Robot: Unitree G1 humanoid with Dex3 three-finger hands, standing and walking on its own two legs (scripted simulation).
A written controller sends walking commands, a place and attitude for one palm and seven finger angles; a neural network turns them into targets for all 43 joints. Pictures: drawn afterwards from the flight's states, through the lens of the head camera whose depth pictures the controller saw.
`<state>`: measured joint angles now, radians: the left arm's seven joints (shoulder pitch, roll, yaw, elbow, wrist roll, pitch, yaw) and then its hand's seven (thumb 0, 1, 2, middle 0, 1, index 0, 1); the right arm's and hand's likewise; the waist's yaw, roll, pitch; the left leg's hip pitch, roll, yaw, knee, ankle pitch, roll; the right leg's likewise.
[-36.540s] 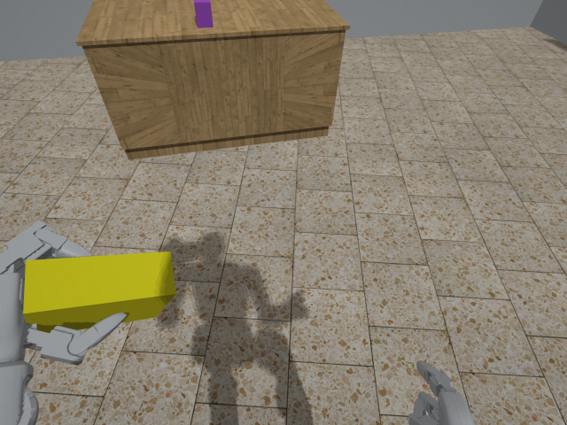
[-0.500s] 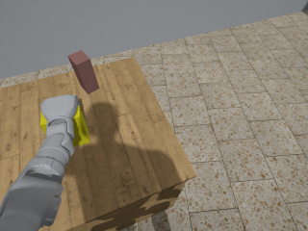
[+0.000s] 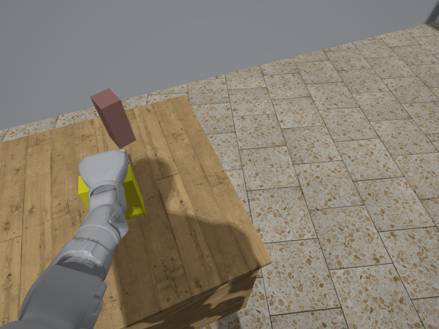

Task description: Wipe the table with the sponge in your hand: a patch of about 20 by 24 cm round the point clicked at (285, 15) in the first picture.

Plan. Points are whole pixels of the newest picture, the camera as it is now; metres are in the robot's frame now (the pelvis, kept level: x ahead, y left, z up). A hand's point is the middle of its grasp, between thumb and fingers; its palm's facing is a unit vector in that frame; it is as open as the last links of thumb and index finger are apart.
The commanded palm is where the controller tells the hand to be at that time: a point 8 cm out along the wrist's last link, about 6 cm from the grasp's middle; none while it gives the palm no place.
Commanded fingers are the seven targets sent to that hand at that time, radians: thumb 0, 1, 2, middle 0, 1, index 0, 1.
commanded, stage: wipe back along the middle lane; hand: left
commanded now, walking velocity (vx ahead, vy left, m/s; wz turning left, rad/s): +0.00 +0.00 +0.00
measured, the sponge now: (117, 202) +0.38 +0.25 -0.05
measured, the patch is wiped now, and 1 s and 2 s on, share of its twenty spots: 0.40 0.65 0.80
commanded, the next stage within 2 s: none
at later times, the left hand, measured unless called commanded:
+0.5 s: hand (118, 207) +0.34 +0.22 +0.00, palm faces -0.07 +0.00 -1.00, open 9.5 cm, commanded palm +0.31 +0.20 +0.03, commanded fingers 0.00 0.10 1.30 -1.20 -1.60 -1.20 -1.60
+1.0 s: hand (124, 227) +0.30 +0.20 +0.00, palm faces -0.04 -0.03 -1.00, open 9.5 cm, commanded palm +0.26 +0.18 +0.03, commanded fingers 0.00 0.10 1.30 -1.20 -1.60 -1.20 -1.60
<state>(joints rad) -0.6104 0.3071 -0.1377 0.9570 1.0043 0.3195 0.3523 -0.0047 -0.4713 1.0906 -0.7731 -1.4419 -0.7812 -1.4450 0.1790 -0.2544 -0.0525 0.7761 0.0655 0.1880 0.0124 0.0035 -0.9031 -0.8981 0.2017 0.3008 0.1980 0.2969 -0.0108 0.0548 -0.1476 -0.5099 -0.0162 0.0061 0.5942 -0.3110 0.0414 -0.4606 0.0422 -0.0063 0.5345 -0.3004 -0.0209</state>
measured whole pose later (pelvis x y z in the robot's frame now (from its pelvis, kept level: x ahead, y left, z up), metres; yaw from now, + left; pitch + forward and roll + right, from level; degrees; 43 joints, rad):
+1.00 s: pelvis -0.02 -0.01 +0.00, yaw +1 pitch +7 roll +0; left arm -0.30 0.18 -0.32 0.59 1.01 0.50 0.35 0.00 -0.45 1.09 -0.75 -1.48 -0.75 -1.48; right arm 0.07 -0.24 -0.03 0.70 0.09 0.21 0.01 0.01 -0.90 -0.90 0.20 0.30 0.20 0.30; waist 0.06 0.05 -0.14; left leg -0.41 -0.03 0.00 0.58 -0.29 0.03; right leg -0.38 0.03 -0.01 0.57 -0.31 -0.04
